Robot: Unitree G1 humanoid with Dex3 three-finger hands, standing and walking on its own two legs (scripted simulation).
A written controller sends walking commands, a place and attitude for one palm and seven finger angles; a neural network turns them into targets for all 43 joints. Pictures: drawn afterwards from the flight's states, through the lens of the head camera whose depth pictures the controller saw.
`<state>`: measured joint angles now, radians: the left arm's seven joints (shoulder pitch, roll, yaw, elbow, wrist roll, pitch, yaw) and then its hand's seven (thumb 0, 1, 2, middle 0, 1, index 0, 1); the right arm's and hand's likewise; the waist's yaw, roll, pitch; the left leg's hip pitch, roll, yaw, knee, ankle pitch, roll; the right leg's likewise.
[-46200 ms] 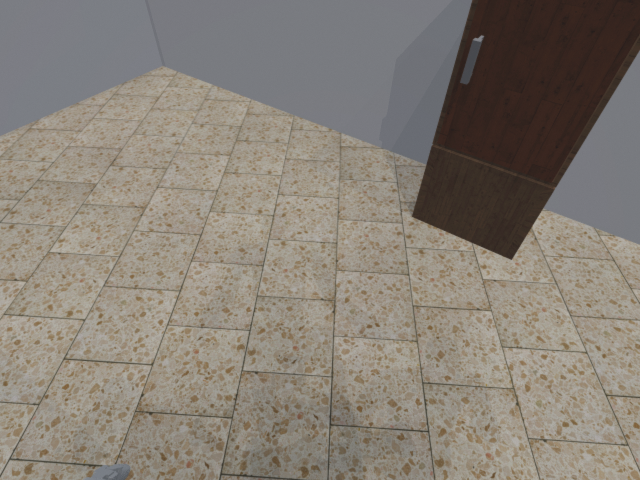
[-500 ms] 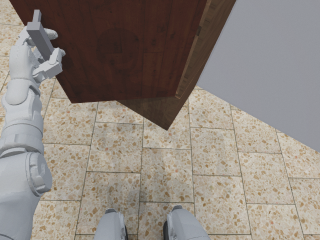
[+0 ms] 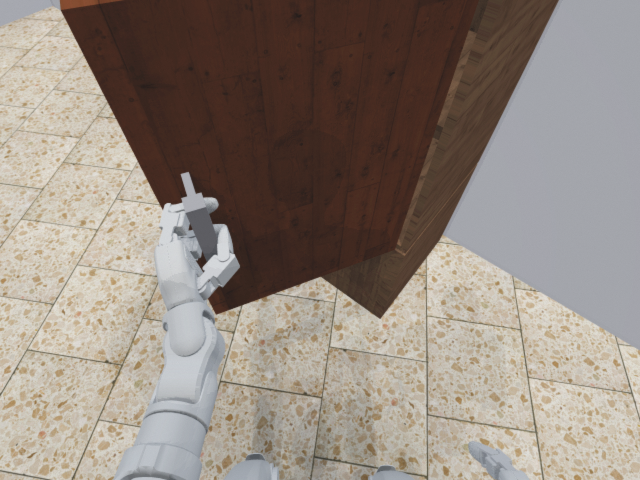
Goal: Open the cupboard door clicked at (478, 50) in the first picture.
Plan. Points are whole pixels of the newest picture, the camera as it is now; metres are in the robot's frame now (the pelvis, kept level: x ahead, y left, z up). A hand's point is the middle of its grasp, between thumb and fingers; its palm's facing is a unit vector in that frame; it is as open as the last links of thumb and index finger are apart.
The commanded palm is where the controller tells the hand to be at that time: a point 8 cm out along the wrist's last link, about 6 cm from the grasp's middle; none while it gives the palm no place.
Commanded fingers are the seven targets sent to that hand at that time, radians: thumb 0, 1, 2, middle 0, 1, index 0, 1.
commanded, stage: pull the door open along its arc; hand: left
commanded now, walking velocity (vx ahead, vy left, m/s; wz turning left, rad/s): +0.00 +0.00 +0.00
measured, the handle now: (202, 222) +0.43 +0.17 +0.05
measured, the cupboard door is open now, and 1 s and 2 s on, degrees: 61 83 83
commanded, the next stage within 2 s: open thumb and fingers to let go in 0.32 s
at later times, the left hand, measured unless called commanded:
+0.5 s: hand (300, 333) +0.28 +0.03 +0.05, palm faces +0.36 -0.93 -0.02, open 6.4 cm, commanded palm +0.23 +0.08 +0.05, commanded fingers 0.00 0.55 0.75 -0.38 -1.31 -0.38 -1.31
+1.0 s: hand (293, 333) +0.28 +0.04 +0.05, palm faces +0.38 -0.93 +0.00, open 13.3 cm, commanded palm +0.23 +0.08 +0.05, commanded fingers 0.00 -0.50 0.30 -0.23 -0.80 -0.23 -0.80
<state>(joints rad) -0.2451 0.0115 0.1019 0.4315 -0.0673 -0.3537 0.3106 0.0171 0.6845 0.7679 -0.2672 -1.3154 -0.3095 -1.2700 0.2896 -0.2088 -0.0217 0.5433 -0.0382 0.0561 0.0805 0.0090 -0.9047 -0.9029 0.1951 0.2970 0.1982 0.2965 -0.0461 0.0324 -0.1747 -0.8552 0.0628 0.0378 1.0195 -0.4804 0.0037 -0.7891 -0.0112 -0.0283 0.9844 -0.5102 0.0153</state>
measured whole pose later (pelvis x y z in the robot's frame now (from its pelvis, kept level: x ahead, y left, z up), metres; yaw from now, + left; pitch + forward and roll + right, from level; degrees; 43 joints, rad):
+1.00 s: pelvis -0.02 -0.04 +0.00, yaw +4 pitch +13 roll +1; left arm 0.06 -0.11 -0.20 0.25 0.08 -0.35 0.53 0.00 -0.36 0.36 -0.29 -1.15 -0.30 -1.15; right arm 0.22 -0.19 -0.03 0.59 -0.07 0.00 0.01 0.01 -0.90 -0.90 0.20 0.30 0.20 0.30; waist 0.00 0.03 -0.15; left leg -0.79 0.04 -0.02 1.00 -0.44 -0.05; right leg -0.73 -0.03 -0.08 1.05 -0.54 -0.04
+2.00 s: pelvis -0.03 +0.00 -0.01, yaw +2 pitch +12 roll -1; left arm 0.27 0.08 -0.22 -0.03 -0.04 -0.32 0.06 -0.01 -0.50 0.30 -0.15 -0.31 -0.16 -0.31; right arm 0.24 -0.20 0.02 0.44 -0.01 -0.01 0.01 0.02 -0.90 -0.90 0.20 0.30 0.20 0.30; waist 0.00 0.04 -0.12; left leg -0.83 0.03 0.01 1.09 -0.48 0.01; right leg -0.75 -0.04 -0.05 1.08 -0.54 0.01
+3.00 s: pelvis -0.02 -0.01 +0.00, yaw +3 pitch +9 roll -2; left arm 0.58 0.22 0.04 -0.32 -0.23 -0.22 -0.17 -0.01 -0.50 0.30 -0.15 -0.30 -0.15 -0.30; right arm 0.29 -0.22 0.03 0.41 0.04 -0.06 -0.06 0.02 -0.90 -0.90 0.20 0.30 0.20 0.30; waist 0.00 0.06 -0.16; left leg -0.73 0.04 -0.02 1.04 -0.47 0.00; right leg -0.63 -0.02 -0.08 1.00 -0.52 0.00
